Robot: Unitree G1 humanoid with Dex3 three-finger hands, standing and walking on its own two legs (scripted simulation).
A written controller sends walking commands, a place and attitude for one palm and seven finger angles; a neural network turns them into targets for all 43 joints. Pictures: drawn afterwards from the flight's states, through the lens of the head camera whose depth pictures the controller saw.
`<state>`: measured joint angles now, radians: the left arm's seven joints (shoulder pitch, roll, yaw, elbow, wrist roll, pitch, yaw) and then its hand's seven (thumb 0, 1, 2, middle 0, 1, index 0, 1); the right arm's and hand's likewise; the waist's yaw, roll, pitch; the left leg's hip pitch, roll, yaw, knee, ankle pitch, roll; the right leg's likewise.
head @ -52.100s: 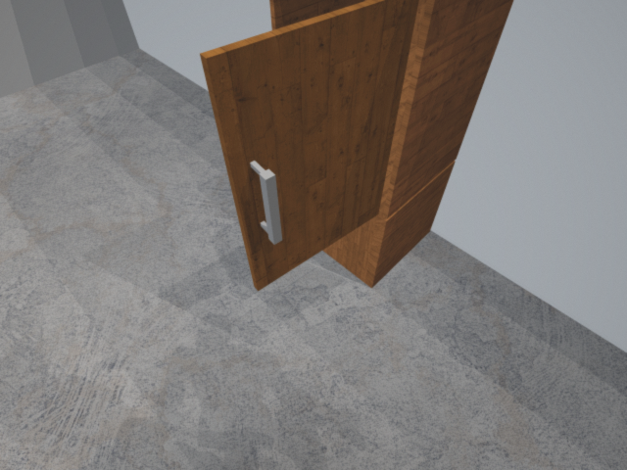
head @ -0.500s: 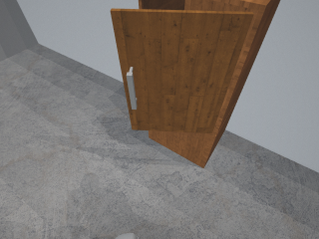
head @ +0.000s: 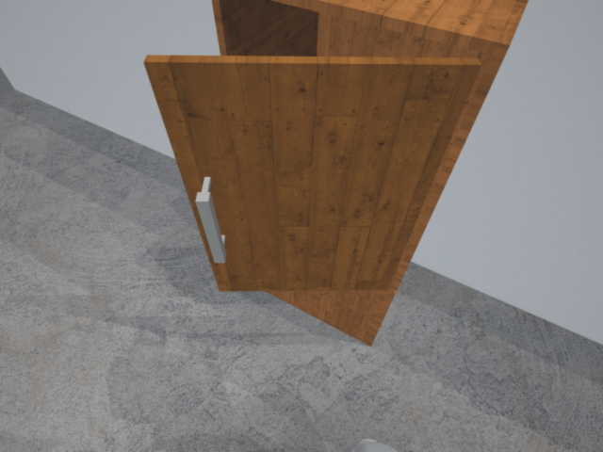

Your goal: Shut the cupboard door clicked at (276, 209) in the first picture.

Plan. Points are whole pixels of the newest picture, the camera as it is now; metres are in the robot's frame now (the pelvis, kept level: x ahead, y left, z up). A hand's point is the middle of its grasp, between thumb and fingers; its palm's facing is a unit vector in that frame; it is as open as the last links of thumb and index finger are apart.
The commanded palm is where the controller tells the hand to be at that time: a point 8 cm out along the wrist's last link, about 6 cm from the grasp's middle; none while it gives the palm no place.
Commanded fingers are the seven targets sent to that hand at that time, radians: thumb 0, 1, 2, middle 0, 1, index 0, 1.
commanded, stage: come to a stop and stand still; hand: left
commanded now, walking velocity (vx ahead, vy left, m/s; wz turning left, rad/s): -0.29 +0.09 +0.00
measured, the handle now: (214, 222) +0.49 +0.17 -0.04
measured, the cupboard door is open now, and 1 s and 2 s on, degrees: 30 30 30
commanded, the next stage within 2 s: look again from close up in 1.28 s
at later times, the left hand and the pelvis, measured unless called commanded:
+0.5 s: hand out of the picture +0.10 +0.22 -0.19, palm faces +0.09 -0.97 -0.21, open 7.3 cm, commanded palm none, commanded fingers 0.00 0.90 0.90 -0.20 -0.30 -0.20 -0.30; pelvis +0.04 +0.02 -0.02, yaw +2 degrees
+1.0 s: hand out of the picture +0.00 +0.19 -0.18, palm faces +0.01 -0.99 -0.17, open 7.4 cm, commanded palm none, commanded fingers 0.00 0.90 0.90 -0.20 -0.30 -0.20 -0.30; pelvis +0.01 +0.02 +0.00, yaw +0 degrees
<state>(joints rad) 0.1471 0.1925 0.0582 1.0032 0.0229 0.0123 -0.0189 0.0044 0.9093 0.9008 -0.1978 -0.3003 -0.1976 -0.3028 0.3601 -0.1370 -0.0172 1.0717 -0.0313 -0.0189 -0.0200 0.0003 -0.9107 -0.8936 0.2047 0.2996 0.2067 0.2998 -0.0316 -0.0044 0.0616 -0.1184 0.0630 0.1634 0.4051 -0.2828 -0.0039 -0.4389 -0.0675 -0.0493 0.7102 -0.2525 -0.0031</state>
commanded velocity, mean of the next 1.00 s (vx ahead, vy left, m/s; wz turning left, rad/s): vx -0.08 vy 0.04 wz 0.00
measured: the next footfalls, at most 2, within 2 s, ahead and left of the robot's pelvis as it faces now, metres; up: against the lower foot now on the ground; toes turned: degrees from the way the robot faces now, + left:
right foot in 0.06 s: +0.12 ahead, -0.14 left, +0.00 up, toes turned -4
left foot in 0.46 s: +0.09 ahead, +0.12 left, +0.00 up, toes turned +4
